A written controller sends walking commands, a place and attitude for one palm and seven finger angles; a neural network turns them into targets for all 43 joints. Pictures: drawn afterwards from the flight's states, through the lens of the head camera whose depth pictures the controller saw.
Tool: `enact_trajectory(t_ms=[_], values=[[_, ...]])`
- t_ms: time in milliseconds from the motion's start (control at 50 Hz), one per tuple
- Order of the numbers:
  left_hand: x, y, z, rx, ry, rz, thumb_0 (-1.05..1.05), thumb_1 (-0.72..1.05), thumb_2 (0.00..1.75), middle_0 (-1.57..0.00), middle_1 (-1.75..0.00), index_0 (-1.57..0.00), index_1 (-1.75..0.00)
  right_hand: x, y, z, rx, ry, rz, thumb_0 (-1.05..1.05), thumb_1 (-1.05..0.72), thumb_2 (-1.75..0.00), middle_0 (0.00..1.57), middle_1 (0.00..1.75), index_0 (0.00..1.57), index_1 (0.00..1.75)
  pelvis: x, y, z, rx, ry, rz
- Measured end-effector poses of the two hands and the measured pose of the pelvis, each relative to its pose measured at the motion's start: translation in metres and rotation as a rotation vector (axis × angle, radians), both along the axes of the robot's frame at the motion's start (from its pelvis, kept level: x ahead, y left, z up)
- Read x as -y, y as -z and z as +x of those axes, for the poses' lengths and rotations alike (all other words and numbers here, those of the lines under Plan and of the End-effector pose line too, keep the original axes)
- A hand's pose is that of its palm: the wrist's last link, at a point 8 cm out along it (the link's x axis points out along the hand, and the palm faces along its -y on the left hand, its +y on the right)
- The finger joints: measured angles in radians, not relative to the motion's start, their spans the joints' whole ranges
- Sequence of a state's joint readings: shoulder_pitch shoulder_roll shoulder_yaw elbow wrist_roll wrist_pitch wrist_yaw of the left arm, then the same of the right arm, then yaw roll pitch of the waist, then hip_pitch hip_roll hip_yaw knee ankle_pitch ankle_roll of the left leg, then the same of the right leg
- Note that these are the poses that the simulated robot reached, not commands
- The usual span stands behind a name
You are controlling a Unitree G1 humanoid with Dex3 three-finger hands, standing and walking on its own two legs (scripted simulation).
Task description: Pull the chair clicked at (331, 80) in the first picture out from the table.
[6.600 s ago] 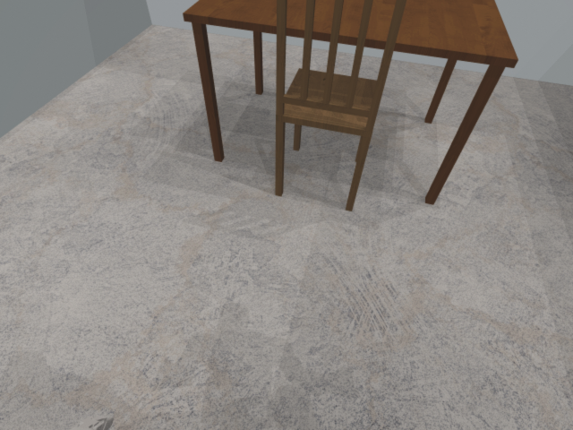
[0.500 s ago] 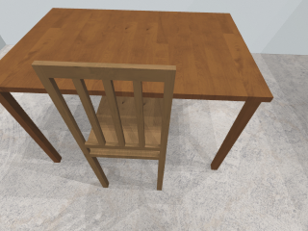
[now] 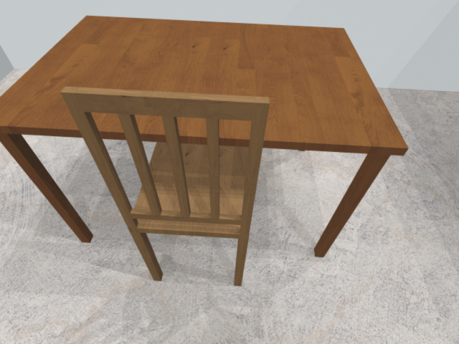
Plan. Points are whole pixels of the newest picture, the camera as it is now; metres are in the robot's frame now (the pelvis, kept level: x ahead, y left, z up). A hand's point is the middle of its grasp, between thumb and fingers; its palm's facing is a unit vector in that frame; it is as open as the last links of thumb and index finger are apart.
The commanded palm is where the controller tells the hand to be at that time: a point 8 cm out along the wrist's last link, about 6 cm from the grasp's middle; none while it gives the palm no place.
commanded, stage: come to a stop and stand still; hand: left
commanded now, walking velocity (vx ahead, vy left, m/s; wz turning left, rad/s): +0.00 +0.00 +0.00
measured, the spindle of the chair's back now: (179, 173) +0.49 +0.16 -0.04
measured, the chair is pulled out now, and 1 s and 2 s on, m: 0.00 0.00 0.00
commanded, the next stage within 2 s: look again from close up in 0.48 s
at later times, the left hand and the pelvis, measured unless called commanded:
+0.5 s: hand out of the picture -0.03 +0.19 -0.18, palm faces +0.00 -0.98 -0.19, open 7.4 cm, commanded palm none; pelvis -0.02 +0.02 +0.00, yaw -1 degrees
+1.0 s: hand out of the picture -0.03 +0.17 -0.17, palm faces +0.01 -0.99 -0.17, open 7.4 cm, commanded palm none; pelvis -0.02 +0.02 +0.00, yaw -2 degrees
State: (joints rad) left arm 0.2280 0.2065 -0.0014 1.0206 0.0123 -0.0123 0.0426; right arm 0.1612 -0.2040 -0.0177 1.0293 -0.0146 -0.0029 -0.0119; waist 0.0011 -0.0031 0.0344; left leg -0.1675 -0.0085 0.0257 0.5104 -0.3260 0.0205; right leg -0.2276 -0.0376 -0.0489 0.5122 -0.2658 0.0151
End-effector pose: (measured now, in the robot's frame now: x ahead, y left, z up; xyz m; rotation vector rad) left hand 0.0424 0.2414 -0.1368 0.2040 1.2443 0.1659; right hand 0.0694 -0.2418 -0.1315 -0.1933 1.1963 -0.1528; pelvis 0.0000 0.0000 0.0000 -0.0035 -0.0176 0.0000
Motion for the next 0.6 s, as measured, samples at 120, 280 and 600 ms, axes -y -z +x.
enact_trajectory(t_ms=[120,280,600], values=[[0.000,0.001,-0.007,-0.003,0.002,-0.015,0.00,0.91,0.90,-0.19,-0.30,-0.20,-0.30,-0.014,0.001,-0.013,-0.023,-0.004,0.026,0.00,-0.90,-0.90,0.20,0.30,0.20,0.30,-0.005,-0.002,-0.006,0.006,0.002,0.001],[0.001,0.005,-0.035,-0.073,-0.008,-0.038,0.00,0.91,0.90,-0.20,-0.30,-0.20,-0.30,-0.022,0.004,-0.050,-0.106,0.028,0.030,0.00,-0.92,-0.90,0.20,0.30,0.20,0.30,-0.011,-0.003,-0.013,0.011,0.007,0.003],[0.005,0.007,-0.084,-0.198,-0.033,-0.062,0.00,0.91,0.90,-0.19,-0.30,-0.20,-0.30,-0.047,0.009,-0.108,-0.242,0.081,0.072,0.00,-0.90,-0.90,0.20,0.30,0.20,0.30,-0.019,-0.005,-0.019,0.013,0.014,0.006]])
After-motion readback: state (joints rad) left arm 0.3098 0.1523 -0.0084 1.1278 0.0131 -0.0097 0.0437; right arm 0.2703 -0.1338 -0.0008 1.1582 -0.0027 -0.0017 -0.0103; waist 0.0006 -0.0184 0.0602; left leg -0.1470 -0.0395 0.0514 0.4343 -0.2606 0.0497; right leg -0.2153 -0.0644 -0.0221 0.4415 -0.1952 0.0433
